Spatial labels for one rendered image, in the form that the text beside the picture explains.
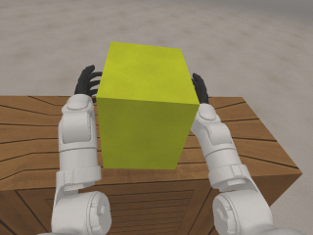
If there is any robot right forearm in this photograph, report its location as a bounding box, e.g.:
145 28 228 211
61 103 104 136
191 103 273 222

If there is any right robot upper arm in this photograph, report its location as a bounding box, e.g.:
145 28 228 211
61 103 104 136
212 189 306 235

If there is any left robot hand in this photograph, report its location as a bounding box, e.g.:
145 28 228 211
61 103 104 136
74 65 103 104

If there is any pedestal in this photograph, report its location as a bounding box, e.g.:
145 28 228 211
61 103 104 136
0 95 303 235

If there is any right robot hand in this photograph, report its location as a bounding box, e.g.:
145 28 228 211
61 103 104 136
191 73 209 105

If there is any carton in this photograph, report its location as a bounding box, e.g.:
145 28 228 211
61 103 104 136
96 41 200 169

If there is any robot left forearm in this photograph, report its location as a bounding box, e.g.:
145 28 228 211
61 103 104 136
51 94 102 231

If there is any left robot upper arm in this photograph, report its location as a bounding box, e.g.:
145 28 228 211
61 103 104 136
37 191 112 235

